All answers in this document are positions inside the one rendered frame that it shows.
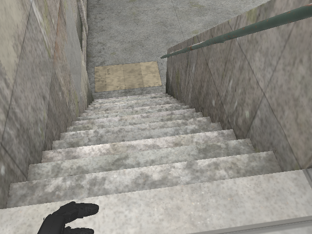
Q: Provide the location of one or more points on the stairs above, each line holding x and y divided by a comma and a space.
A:
135, 143

